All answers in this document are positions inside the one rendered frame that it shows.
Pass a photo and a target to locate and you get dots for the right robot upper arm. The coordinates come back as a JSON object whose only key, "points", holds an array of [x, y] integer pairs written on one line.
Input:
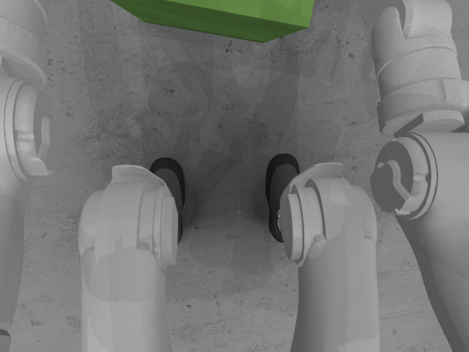
{"points": [[423, 179]]}

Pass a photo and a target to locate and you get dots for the carton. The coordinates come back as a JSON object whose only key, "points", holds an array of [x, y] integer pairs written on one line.
{"points": [[255, 20]]}

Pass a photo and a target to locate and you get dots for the left robot thigh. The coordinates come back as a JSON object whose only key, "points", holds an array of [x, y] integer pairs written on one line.
{"points": [[123, 306]]}

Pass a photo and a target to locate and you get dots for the robot left forearm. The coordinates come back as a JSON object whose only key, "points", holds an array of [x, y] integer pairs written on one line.
{"points": [[22, 29]]}

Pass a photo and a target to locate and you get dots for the robot right forearm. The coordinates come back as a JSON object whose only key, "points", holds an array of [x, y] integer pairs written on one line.
{"points": [[416, 66]]}

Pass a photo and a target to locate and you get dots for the right robot foot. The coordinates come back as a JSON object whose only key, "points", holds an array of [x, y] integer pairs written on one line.
{"points": [[281, 169]]}

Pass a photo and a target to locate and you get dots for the left robot upper arm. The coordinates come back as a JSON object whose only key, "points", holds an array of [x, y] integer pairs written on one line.
{"points": [[30, 146]]}

